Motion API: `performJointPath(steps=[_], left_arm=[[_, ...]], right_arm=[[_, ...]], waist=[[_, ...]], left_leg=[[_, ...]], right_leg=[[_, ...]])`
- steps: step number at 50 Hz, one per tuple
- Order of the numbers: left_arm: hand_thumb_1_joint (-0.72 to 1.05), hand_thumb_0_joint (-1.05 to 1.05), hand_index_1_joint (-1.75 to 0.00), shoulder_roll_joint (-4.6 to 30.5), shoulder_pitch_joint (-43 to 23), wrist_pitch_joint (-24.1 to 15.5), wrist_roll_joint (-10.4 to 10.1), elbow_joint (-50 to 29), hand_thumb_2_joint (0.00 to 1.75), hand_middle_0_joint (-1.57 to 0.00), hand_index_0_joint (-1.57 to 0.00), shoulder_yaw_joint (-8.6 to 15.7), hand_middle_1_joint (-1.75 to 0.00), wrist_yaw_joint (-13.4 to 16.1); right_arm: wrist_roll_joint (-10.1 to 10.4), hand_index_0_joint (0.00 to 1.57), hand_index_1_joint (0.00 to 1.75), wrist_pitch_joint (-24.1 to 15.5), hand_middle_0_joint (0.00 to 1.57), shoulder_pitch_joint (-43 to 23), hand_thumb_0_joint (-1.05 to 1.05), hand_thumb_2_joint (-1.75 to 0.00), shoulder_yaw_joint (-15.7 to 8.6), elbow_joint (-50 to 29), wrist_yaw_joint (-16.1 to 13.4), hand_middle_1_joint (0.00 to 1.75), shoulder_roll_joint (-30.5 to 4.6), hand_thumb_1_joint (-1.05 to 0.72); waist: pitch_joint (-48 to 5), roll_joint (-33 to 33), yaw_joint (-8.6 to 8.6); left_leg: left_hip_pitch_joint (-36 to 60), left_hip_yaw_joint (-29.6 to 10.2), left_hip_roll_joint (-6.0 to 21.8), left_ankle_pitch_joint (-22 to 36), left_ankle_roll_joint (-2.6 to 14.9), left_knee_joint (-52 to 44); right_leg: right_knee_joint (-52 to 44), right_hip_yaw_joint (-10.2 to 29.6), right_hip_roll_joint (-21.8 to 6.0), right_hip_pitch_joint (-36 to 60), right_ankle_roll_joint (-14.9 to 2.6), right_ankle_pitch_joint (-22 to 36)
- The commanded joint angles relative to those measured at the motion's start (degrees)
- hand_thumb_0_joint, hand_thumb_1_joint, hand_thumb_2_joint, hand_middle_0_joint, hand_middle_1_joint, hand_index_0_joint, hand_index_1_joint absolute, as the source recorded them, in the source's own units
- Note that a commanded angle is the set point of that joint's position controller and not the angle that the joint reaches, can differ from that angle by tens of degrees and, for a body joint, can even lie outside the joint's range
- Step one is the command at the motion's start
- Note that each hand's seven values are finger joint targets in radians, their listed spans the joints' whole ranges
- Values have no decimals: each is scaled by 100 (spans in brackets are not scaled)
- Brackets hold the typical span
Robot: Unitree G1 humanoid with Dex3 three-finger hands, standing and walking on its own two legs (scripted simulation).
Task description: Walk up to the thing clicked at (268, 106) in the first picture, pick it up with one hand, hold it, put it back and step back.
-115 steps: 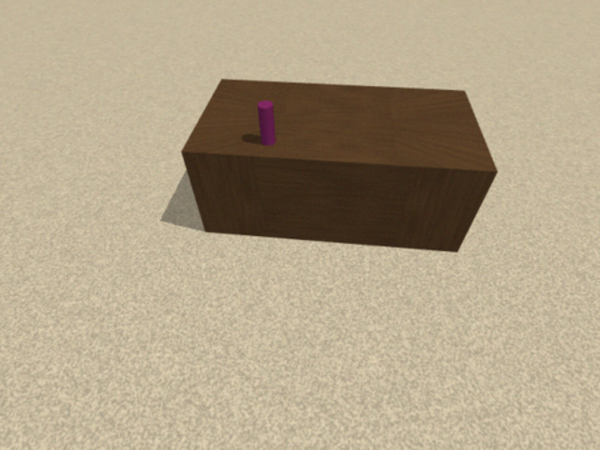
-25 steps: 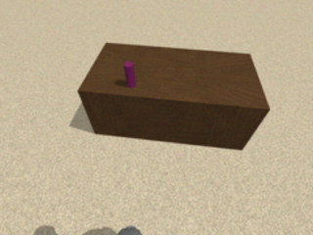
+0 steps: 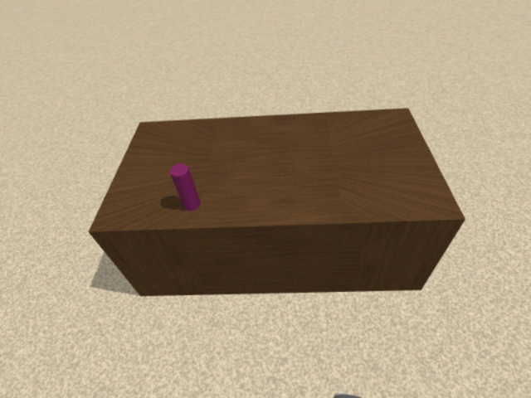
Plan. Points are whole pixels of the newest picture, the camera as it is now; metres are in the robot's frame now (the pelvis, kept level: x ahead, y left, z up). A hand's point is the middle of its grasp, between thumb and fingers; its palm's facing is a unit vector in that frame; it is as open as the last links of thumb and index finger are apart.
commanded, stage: walk up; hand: left
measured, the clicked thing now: (186, 188) +0.75 +0.27 -0.22
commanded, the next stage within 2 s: none
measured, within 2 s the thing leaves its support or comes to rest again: neither
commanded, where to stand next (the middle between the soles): +0.33 +0.05 m, yaw +1 degrees
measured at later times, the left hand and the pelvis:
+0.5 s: hand (91, 388) +0.20 +0.34 -0.14, palm faces -0.03 -0.94 -0.35, open 7.4 cm; pelvis +0.17 +0.06 +0.01, yaw +1 degrees
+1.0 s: hand (142, 290) +0.37 +0.28 -0.12, palm faces -0.05 -0.92 -0.38, open 7.4 cm; pelvis +0.25 +0.03 +0.01, yaw -1 degrees
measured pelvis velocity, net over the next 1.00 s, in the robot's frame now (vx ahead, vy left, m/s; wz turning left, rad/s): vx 0.25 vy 0.03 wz -0.01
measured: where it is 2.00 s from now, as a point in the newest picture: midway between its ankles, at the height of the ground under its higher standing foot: (270, 391)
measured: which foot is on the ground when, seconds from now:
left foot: up 0.00-0.36, down 0.38-0.88, up 0.90-1.00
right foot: down 0.00-0.42, up 0.44-0.82, down 0.84-1.00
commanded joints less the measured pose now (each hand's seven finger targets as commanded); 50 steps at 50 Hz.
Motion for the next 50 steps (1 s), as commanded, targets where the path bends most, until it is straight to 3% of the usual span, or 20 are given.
performJointPath(steps=[1,4,6,12,15,19,20,21,22,23,26,31,36,39,41,42,43,44,45,50], left_arm=[[90,0,-30,2036,899,-182,-147,-344,90,-20,-20,523,-30,176],[90,0,-30,1570,452,-208,-191,-437,90,-20,-20,381,-30,230],[90,0,-30,1449,355,-234,-166,-457,90,-20,-20,322,-30,238],[90,0,-30,1623,306,-245,-53,-673,90,-20,-20,398,-30,195],[90,0,-30,1652,467,-208,-58,-619,90,-20,-20,372,-30,174],[90,0,-30,1402,200,-125,-24,-701,90,-20,-20,249,-30,175],[90,0,-30,1027,492,-107,-52,-691,90,-20,-20,114,-30,178],[90,0,-30,542,802,-68,-119,-696,90,-20,-20,-19,-30,162],[90,0,-30,1233,748,1,-84,-510,90,-20,-20,155,-30,259],[90,0,-30,1468,597,20,-67,-469,90,-20,-20,187,-30,294],[90,0,-30,1311,727,32,-163,-220,90,-20,-20,167,-30,229],[90,0,-30,1023,588,113,-142,-245,90,-20,-20,101,-30,165],[90,0,-30,733,-41,157,-133,-334,90,-20,-20,27,-30,253],[90,0,-30,727,-71,153,-120,-156,90,-20,-20,48,-30,313],[90,0,-30,781,146,133,-100,16,90,-20,-20,64,-30,337],[90,0,-30,1015,246,91,-70,64,90,-20,-20,117,-30,366],[90,0,-30,1364,258,48,-31,29,90,-20,-20,207,-30,394],[90,0,-30,1276,-66,53,-86,-85,90,-20,-20,139,-30,402],[90,0,-30,1397,-437,117,-87,-127,90,-20,-20,147,-30,412],[90,0,-30,1077,-891,243,4,-68,90,-20,-20,56,-30,425]], right_arm=[[-28,20,30,-148,20,-81,0,-90,-250,-603,-134,30,-1262,-90],[83,20,30,-123,20,48,0,-90,-223,-329,-83,30,-1068,-90],[31,20,30,-69,20,196,0,-90,-236,-269,-18,30,-976,-90],[-89,20,30,-57,20,-462,0,-90,-299,-473,155,30,-905,-90],[-104,20,30,-161,20,-727,0,-90,-321,-510,168,30,-873,-90],[-142,20,30,-276,20,402,0,-90,-444,-106,60,30,-1093,-90],[-162,20,30,-323,20,849,0,-90,-548,7,-20,30,-1437,-90],[-212,20,30,-367,20,774,0,-90,-597,-172,-71,30,-1809,-90],[-39,20,30,-352,20,547,0,-90,-606,-293,-70,30,-1916,-90],[22,20,30,-322,20,362,0,-90,-580,-308,-72,30,-1811,-90],[10,20,30,-387,20,-42,0,-90,-328,-412,-144,30,-1241,-90],[-1,20,30,-392,20,-38,0,-90,-301,-487,-195,30,-1217,-90],[-28,20,30,-285,20,-96,0,-90,-182,-440,-315,30,-1069,-90],[43,20,30,-172,20,-316,0,-90,-172,-413,-344,30,-1109,-90],[116,20,30,-95,20,-488,0,-90,-125,-382,-350,30,-1016,-90],[149,20,30,-93,20,-446,0,-90,-50,-371,-341,30,-799,-90],[187,20,30,-100,20,-256,0,-90,51,-378,-343,30,-535,-90],[148,20,30,-16,20,46,0,-90,130,-228,-367,30,-393,-90],[111,20,30,71,20,-24,0,-90,11,-97,-433,30,-719,-90],[105,20,30,112,20,-279,0,-90,28,387,-386,30,-777,-90]], waist=[[-278,-1491,584],[-22,-1051,269],[-13,-1156,165],[139,-1255,303],[4,-1133,402],[-630,-324,-324],[-895,931,-499],[-699,1888,-323],[-549,955,-294],[-205,687,-191],[151,362,85],[0,603,102],[16,509,56],[-294,367,99],[-563,-54,293],[-839,-505,388],[-1199,-1441,366],[-1182,-1438,220],[-1030,-1522,208],[-813,-1551,143]], left_leg=[[-2972,-535,-270,-208,125,2532],[-2506,-873,-68,628,142,2041],[-2106,-675,-95,1015,82,1718],[-1973,-363,118,1306,-136,-131],[-1527,-193,-12,1542,-115,-855],[540,-106,-252,1478,77,-1392],[1179,-891,183,369,282,-2126],[1474,-3438,1433,-351,628,-2860],[934,-4128,1918,-562,1037,-3192],[532,-3934,1933,-214,1181,-3124],[-43,-1785,1048,2322,573,-2906],[71,-901,907,3459,1037,-2796],[-307,-304,756,5964,891,-2176],[-462,-432,802,5182,906,-1669],[-514,-303,491,4139,631,-1029],[-641,-225,277,3451,418,-405],[-1090,-54,-96,2017,158,385],[-1220,-347,-522,-360,65,625],[-1140,-400,-387,-957,82,625],[-937,-426,-405,106,-58,-36]], right_leg=[[-2372,4279,-2359,2126,-1574,-1652],[-2150,2239,-1522,1454,-1046,-58],[-2166,1540,-1189,999,-1008,221],[-2459,1123,-1288,692,-1156,-1337],[-2083,1005,-1256,734,-1084,-1060],[-409,708,-1053,-29,-734,-507],[1293,109,-468,-522,-507,-383],[2518,173,363,-1847,-119,-1742],[2860,615,187,-1772,-202,-1903],[3063,807,-24,-1753,-245,-1770],[2494,1033,-252,-1174,-140,-844],[1779,611,-248,-932,76,-382],[599,196,-145,-179,43,153],[-21,158,14,575,-29,321],[-895,155,128,1281,-146,990],[-1158,432,-179,1765,-287,1774],[-1274,1700,-1165,2186,-620,2854],[-1469,2571,-1832,1932,-1103,2709],[-1454,2760,-1951,1556,-1493,1892],[-1691,1779,-1172,984,-901,505]])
